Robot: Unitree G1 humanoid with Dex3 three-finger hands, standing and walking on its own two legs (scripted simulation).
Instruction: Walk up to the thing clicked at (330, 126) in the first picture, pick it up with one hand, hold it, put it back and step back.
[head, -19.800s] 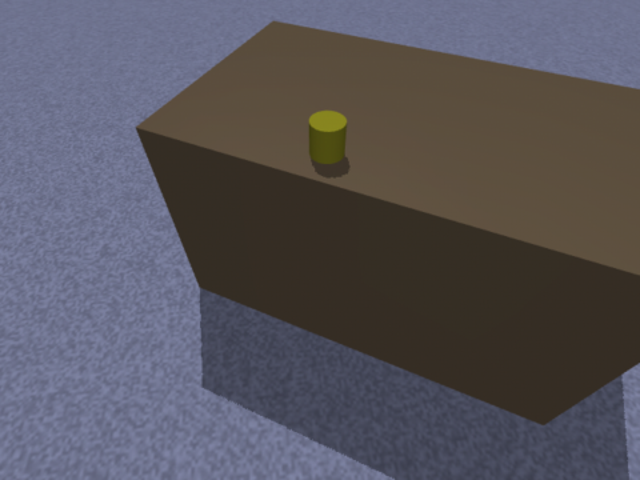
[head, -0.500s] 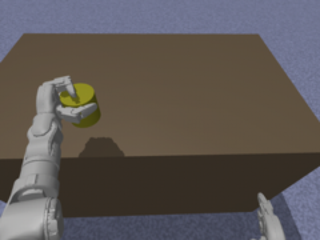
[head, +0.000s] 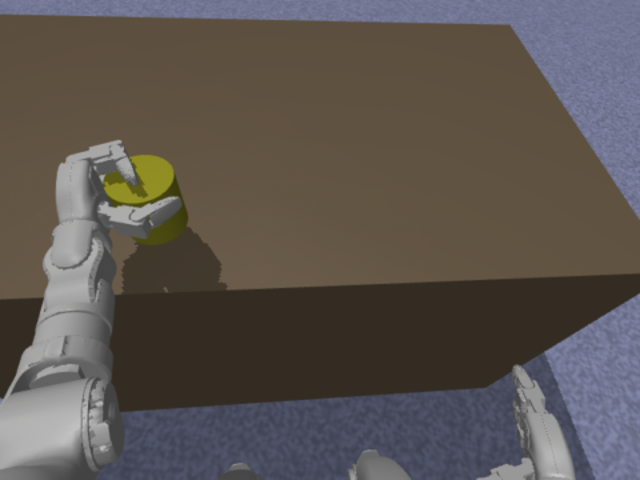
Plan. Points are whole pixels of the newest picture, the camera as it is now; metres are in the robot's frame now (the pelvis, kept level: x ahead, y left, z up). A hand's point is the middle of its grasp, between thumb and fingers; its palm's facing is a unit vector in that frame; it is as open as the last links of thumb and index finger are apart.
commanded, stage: lower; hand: left
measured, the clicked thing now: (149, 201) +0.46 +0.20 +0.06
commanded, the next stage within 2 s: loosen in 0.66 s
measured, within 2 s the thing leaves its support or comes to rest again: rests again in 0.44 s
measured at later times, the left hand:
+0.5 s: hand (148, 202) +0.46 +0.21 +0.05, palm faces +0.16 -0.99 +0.00, open 6.9 cm
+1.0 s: hand (147, 205) +0.46 +0.21 +0.04, palm faces +0.17 -0.98 +0.01, open 8.0 cm
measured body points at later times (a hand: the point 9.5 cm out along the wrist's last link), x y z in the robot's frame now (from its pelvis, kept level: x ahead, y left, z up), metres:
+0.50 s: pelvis +0.00 +0.00 -0.02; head +0.09 +0.03 +0.42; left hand +0.45 +0.26 +0.05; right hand +0.15 -0.26 -0.04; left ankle +0.01 +0.13 -0.69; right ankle +0.03 -0.14 -0.69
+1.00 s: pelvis -0.01 +0.00 -0.03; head +0.08 +0.03 +0.41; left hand +0.45 +0.26 +0.05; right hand +0.15 -0.26 -0.04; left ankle +0.01 +0.13 -0.69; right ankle +0.03 -0.14 -0.69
